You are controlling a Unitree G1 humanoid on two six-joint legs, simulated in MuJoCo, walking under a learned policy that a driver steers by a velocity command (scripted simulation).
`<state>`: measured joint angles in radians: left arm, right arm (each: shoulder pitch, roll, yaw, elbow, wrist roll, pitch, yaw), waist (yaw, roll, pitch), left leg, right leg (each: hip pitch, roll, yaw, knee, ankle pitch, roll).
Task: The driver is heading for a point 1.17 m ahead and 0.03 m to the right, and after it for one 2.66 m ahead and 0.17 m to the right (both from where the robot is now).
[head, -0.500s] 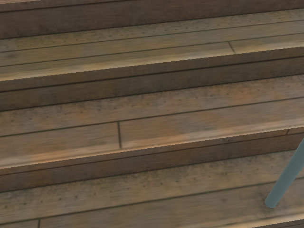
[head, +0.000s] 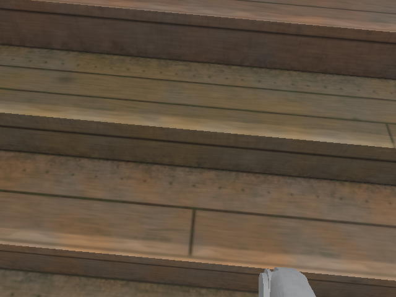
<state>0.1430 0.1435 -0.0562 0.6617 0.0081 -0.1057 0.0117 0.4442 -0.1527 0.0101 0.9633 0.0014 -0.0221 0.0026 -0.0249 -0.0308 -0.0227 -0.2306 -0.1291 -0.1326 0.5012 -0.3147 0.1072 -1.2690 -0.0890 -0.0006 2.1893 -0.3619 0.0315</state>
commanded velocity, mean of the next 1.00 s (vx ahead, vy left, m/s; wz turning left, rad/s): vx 0.50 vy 0.00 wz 0.18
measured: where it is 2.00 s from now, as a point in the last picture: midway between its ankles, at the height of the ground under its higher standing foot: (150, 14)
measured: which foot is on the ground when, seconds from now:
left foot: down 0.00-0.20, up 0.22-0.78, down 0.80-1.00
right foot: up 0.00-0.16, down 0.18-0.84, up 0.86-1.00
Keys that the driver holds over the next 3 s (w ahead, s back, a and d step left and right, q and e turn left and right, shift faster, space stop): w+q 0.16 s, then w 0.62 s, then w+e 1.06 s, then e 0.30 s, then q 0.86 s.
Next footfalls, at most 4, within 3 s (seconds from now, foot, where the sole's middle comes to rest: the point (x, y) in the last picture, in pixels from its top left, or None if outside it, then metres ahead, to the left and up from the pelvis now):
0.18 right None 0.31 -0.14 -0.61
0.80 left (98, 212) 0.61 0.27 -0.44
1.38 right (161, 95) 0.91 0.11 -0.28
1.92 left None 1.28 0.18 -0.11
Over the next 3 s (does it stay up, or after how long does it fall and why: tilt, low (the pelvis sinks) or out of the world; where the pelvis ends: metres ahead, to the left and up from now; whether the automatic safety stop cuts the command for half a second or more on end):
stays up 1.26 0.16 0.65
